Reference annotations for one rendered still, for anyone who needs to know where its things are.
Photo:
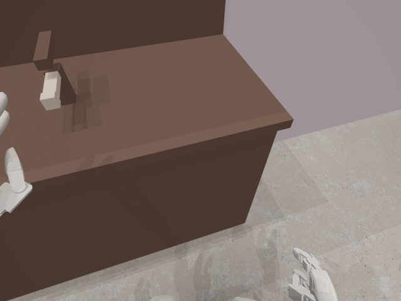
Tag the right robot hand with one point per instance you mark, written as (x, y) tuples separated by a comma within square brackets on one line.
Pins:
[(317, 287)]

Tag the left robot hand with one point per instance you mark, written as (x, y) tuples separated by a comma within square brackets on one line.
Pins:
[(14, 192)]

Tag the counter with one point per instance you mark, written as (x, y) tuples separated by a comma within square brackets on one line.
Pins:
[(162, 136)]

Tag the tap lever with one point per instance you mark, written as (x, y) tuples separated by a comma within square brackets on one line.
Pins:
[(50, 97)]

